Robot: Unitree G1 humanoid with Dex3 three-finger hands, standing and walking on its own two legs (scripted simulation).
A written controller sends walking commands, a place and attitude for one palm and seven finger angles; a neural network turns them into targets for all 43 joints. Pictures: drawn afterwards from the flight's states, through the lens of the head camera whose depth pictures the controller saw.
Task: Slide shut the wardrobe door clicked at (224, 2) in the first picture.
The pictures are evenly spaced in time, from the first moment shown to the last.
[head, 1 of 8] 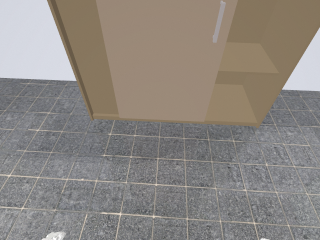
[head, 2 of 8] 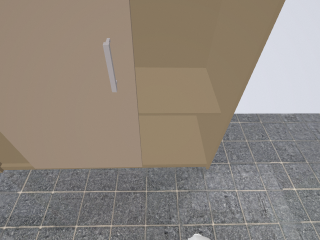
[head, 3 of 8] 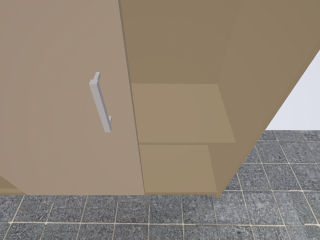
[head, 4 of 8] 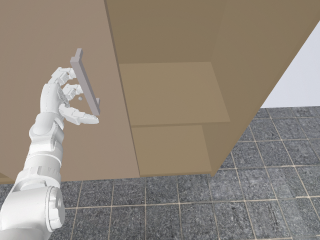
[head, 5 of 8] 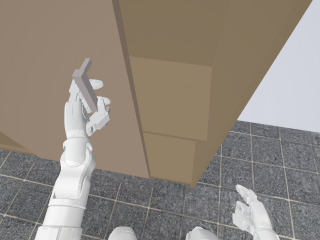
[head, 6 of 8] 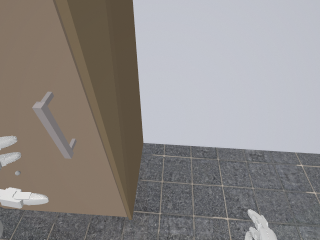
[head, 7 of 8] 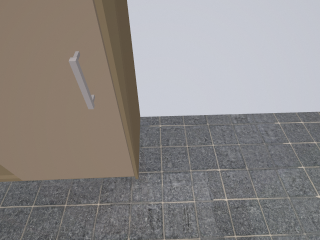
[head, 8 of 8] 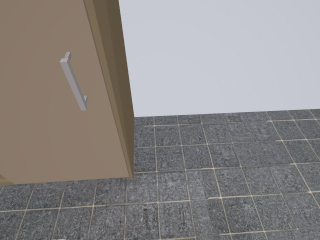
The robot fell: no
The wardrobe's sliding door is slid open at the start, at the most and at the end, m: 0.45 0.45 0.00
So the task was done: yes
